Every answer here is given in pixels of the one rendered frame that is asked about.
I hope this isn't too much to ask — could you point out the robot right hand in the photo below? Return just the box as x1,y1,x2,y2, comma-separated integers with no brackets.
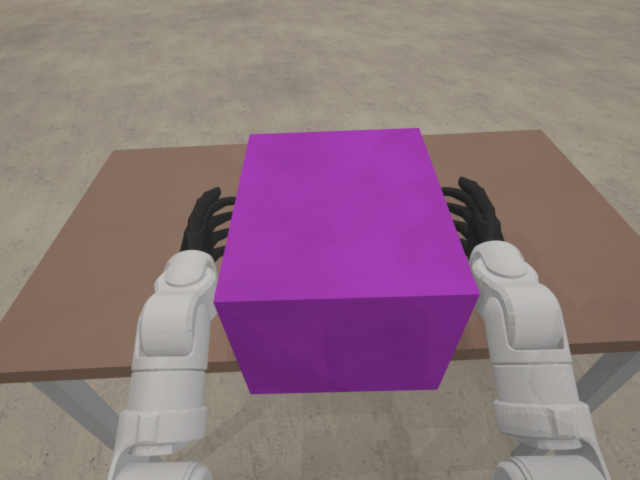
441,177,505,261

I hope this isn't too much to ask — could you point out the robot right forearm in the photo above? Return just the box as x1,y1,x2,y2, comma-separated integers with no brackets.
469,240,611,480

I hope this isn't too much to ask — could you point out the carton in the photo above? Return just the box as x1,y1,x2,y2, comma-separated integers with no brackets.
213,128,480,394

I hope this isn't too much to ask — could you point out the robot right upper arm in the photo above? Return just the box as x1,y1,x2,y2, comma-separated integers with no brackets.
493,455,605,480

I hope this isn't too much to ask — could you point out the table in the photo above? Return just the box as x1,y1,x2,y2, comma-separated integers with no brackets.
0,129,640,463

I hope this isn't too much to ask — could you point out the robot left hand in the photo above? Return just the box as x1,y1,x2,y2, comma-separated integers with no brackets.
180,187,236,262

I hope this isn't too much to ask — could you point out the robot left forearm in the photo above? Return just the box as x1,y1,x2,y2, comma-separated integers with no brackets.
107,250,218,480

